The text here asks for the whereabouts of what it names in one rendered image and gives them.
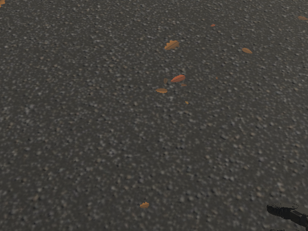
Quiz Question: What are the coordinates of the right robot hand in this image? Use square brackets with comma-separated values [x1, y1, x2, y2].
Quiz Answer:
[267, 203, 308, 231]

